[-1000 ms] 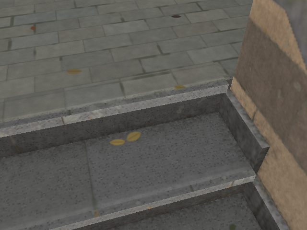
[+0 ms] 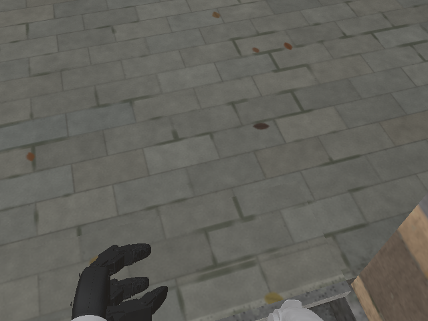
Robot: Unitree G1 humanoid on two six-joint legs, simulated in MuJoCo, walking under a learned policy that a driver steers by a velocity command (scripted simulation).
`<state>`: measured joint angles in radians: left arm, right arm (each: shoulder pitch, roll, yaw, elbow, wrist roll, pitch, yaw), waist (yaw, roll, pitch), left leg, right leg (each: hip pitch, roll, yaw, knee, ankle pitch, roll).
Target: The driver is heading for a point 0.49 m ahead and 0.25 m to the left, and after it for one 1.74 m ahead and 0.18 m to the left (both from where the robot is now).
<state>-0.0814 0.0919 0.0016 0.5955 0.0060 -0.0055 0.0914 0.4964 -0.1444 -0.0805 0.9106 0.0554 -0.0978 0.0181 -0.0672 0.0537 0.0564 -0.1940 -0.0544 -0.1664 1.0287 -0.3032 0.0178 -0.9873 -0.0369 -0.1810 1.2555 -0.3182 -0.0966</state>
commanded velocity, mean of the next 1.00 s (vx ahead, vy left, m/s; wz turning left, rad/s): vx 0.79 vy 0.00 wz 0.63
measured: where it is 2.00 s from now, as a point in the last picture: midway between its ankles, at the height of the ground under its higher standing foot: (76, 195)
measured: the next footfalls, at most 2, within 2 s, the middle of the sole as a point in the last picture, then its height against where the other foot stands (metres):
left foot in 0.46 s outside the picture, level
right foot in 0.82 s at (146, 245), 0.17 m higher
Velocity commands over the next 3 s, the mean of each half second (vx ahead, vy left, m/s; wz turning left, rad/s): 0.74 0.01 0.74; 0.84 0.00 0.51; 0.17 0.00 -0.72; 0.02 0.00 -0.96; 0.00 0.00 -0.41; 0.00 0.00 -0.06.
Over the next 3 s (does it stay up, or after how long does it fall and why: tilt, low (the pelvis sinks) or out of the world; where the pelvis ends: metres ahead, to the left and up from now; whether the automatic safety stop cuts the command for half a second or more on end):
stays up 0.63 0.31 0.31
